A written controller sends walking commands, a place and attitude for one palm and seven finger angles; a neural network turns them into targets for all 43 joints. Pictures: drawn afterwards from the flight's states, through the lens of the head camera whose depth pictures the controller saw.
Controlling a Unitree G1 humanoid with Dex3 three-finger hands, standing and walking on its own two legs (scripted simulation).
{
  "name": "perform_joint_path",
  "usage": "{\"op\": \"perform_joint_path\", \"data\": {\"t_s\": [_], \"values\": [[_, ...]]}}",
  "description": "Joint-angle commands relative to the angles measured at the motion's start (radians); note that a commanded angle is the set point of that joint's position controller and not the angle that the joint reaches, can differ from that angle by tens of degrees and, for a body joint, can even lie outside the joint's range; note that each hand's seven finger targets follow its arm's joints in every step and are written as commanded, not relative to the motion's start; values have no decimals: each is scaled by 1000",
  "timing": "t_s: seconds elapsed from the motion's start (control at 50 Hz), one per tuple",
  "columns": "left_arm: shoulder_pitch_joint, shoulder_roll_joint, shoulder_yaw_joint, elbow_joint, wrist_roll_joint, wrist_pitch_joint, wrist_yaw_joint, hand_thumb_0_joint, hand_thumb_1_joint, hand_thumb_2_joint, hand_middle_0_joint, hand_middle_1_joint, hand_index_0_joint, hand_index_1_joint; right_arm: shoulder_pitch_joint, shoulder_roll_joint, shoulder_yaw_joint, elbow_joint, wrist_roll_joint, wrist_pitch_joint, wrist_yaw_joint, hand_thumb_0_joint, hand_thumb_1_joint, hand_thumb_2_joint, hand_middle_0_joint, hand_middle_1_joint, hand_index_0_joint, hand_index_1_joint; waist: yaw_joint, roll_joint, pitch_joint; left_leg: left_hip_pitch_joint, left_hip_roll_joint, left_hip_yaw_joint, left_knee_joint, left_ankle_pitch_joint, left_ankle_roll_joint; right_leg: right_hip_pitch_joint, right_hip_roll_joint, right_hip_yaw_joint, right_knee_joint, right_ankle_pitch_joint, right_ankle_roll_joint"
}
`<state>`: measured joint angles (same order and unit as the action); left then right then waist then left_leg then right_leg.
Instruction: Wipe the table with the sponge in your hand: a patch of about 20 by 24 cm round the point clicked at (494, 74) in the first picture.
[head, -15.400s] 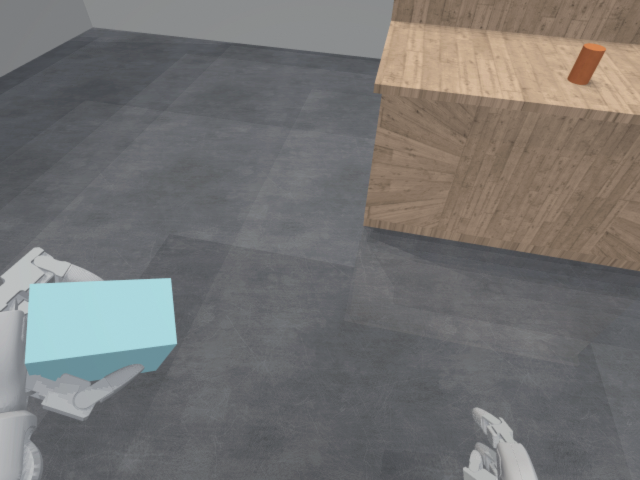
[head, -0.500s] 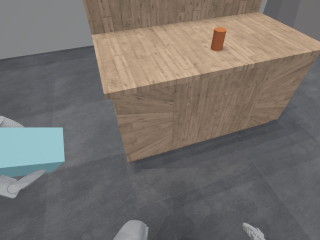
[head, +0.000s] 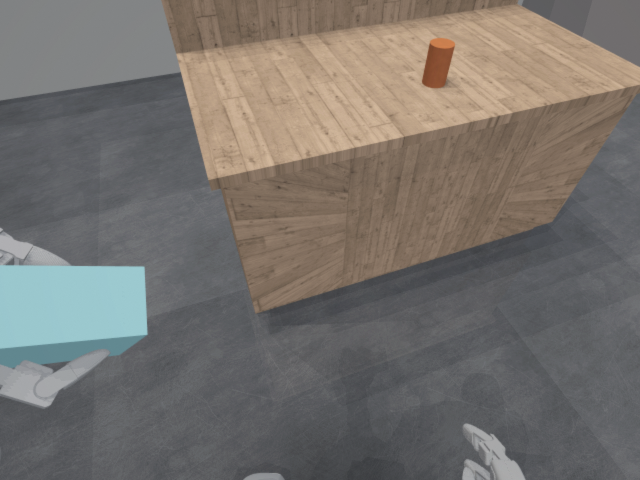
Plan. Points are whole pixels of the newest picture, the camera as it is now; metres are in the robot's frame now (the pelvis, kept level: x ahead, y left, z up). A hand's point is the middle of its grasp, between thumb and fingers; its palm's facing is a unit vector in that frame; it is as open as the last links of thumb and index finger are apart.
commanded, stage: look again from close up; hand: left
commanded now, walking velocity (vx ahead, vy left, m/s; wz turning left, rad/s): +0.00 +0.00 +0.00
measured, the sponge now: (88, 316) +0.22 +0.24 +0.16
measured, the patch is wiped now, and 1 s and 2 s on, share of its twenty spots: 0.00 0.00 0.00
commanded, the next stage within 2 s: shuffle to correct the standing spot in 0.20 s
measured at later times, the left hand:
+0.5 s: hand (106, 279) +0.26 +0.25 +0.16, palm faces +0.39 -0.80 -0.45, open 10.5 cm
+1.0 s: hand (201, 217) +0.36 +0.18 +0.16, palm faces +0.36 -0.80 -0.47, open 10.5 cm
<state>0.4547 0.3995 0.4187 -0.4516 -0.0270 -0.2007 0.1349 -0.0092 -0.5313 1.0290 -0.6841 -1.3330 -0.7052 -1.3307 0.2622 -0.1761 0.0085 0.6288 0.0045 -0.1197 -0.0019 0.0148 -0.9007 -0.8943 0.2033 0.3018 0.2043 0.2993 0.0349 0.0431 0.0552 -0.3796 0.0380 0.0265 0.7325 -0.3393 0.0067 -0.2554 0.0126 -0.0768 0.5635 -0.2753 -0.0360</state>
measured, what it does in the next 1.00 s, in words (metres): walks ahead: right foot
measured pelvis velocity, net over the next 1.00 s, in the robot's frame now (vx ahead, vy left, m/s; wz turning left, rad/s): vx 0.14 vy -0.07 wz -0.03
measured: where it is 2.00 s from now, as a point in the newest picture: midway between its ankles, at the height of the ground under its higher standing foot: (407, 443)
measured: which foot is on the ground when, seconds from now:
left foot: down 0.00-0.84, up 0.86-1.00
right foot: down 0.00-0.62, up 0.64-0.82, down 0.84-1.00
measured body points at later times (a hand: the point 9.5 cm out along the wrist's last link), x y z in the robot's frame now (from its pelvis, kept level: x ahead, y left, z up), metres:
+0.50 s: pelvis +0.05 -0.01 +0.00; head +0.07 -0.01 +0.45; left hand +0.24 +0.29 +0.18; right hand +0.21 -0.24 -0.09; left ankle +0.06 +0.12 -0.73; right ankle +0.01 -0.11 -0.73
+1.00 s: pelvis +0.14 -0.07 +0.00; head +0.18 -0.07 +0.45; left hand +0.33 +0.22 +0.18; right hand +0.28 -0.31 -0.11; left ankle +0.14 +0.06 -0.64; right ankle +0.16 -0.14 -0.73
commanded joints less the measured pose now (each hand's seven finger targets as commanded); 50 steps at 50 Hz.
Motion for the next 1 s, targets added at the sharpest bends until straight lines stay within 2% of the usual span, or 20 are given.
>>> {"op": "perform_joint_path", "data": {"t_s": [0.0,0.04,0.08,0.12,0.18,0.26,0.3,0.44,0.54,0.58,0.6,0.64,0.7,0.78,0.8,0.82,0.84,0.88,0.9,0.98], "values": [[-266,146,17,-246,-7,-37,25,0,100,1300,-1200,-1600,-1200,-1600,-109,-125,-44,-133,7,-64,-24,0,-900,-900,200,300,200,300,-42,-199,-101,66,15,-30,-116,30,11,30,-280,323,-185,128,-140],[-250,170,40,-316,0,-61,36,0,100,1300,-1200,-1600,-1200,-1600,-130,-123,-38,-134,-3,-68,-33,0,-900,-900,200,300,200,300,-34,-51,-139,258,8,-28,-261,155,21,-26,-175,183,-86,81,-58],[-237,205,69,-392,3,-79,42,0,100,1300,-1200,-1600,-1200,-1600,-164,-137,-42,-162,1,-78,-39,0,-900,-900,200,300,200,300,-15,147,-131,313,142,-210,-354,220,66,-103,-73,104,7,6,5],[-185,202,84,-390,8,-88,37,0,100,1300,-1200,-1600,-1200,-1600,-167,-129,-39,-167,1,-82,-30,0,-900,-900,200,300,200,300,-10,251,-95,176,180,-281,-460,-2,79,-23,-38,70,21,-73,22],[-110,212,124,-353,10,-94,42,0,100,1300,-1200,-1600,-1200,-1600,-156,-120,-34,-173,4,-87,-25,0,-900,-900,200,300,200,300,-6,184,-60,88,138,-197,-436,30,59,91,-45,58,-78,18,16],[30,163,124,-248,-16,-86,34,0,100,1300,-1200,-1600,-1200,-1600,-103,-130,-60,-176,10,-72,-16,0,-900,-900,200,300,200,300,-23,-33,-198,192,60,-78,-243,306,18,144,-112,173,-156,283,-16],[78,142,109,-186,-26,-66,24,0,100,1300,-1200,-1600,-1200,-1600,-96,-135,-60,-176,14,-59,-13,0,-900,-900,200,300,200,300,-33,-63,-219,207,67,-61,-229,357,16,139,-119,159,-119,340,-18],[-99,139,54,-214,-23,-33,24,0,100,1300,-1200,-1600,-1200,-1600,-144,-131,-48,-188,14,-17,-45,0,-900,-900,200,300,200,300,-35,-54,-112,140,87,-75,-205,3,58,-7,-99,183,-120,-85,-50],[-245,174,37,-347,-9,-37,47,0,100,1300,-1200,-1600,-1200,-1600,-147,-129,-41,-183,15,-21,-50,0,-900,-900,200,300,200,300,-34,-31,-100,116,45,-19,-106,108,49,38,-176,272,-76,7,-125],[-225,189,56,-373,-10,-38,50,0,100,1300,-1200,-1600,-1200,-1600,-147,-140,-41,-182,16,-24,-50,0,-900,-900,200,300,200,300,-52,148,-115,273,107,-127,-191,239,89,-89,-88,150,109,106,-74],[-210,180,55,-399,-10,-47,52,0,100,1300,-1200,-1600,-1200,-1600,-136,-140,-37,-186,15,-21,-46,0,-900,-900,200,300,200,300,-55,290,-129,381,189,-291,-273,284,136,-201,-8,34,262,70,-21],[-188,205,76,-398,2,-60,45,0,100,1300,-1200,-1600,-1200,-1600,-106,-129,-43,-173,-3,-31,-36,0,-900,-900,200,300,200,300,-74,335,-94,553,325,-534,-361,468,229,-458,-4,55,437,-250,-7],[-34,198,109,-337,-12,-53,27,0,100,1300,-1200,-1600,-1200,-1600,-104,-141,-61,-185,8,-24,-18,0,-900,-900,200,300,200,300,-52,170,-89,487,325,-372,-305,509,200,-431,-56,76,295,-209,-4],[161,162,133,-181,-31,-36,28,0,100,1300,-1200,-1600,-1200,-1600,-113,-137,-53,-208,14,-5,-12,0,-900,-900,200,300,200,300,2,80,-167,34,158,11,-76,296,83,237,40,-99,-56,89,-6],[124,179,133,-192,-30,-33,29,0,100,1300,-1200,-1600,-1200,-1600,-116,-130,-57,-207,16,-4,-11,0,-900,-900,200,300,200,300,9,-80,-210,-81,101,64,160,176,63,369,-22,5,-95,51,-36],[77,208,147,-201,-28,-29,33,0,100,1300,-1200,-1600,-1200,-1600,-120,-113,-63,-222,25,-4,-12,0,-900,-900,200,300,200,300,-3,-362,-242,-282,-10,84,453,-77,28,448,-244,420,-191,-46,-154],[32,218,168,-218,-39,-34,30,0,100,1300,-1200,-1600,-1200,-1600,-122,-131,-66,-228,23,-6,-16,0,-900,-900,200,300,200,300,-10,-383,-227,-381,-25,-7,618,-204,9,393,-374,636,-283,-100,-224],[-21,206,138,-236,-26,-34,10,0,100,1300,-1200,-1600,-1200,-1600,-121,-140,-65,-191,24,-10,-5,0,-900,-900,200,300,200,300,-18,-209,-81,-374,60,-80,639,-189,2,168,-371,593,-320,-255,-251],[14,199,131,-232,-20,-36,11,0,100,1300,-1200,-1600,-1200,-1600,-130,-128,-50,-177,16,0,-8,0,-900,-900,200,300,200,300,-22,-148,-39,-378,81,-69,608,-129,-10,133,-352,532,-306,-118,-260],[-176,188,62,-370,-10,-56,34,0,100,1300,-1200,-1600,-1200,-1600,-162,-105,-28,-156,1,1,-29,0,-900,-900,200,300,200,300,-35,-83,-96,-135,105,4,248,3,-7,26,-285,241,-271,133,-207]]}}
